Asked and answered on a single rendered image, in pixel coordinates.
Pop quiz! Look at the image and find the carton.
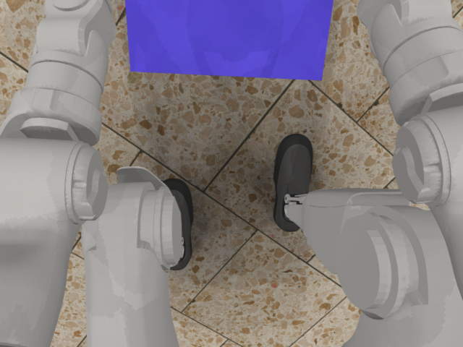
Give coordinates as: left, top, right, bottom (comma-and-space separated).
125, 0, 334, 80

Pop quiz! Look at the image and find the robot right forearm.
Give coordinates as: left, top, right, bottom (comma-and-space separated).
356, 0, 463, 126

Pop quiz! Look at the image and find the robot left forearm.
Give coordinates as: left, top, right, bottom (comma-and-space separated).
0, 0, 117, 147

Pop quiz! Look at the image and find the right robot upper arm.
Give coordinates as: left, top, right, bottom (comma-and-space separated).
391, 106, 463, 300

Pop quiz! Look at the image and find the left robot upper arm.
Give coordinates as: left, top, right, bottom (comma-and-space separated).
0, 137, 109, 347

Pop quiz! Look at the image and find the robot left thigh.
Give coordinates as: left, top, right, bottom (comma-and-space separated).
84, 181, 182, 347

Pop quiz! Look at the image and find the left robot shin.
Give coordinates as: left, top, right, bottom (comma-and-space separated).
81, 166, 184, 267

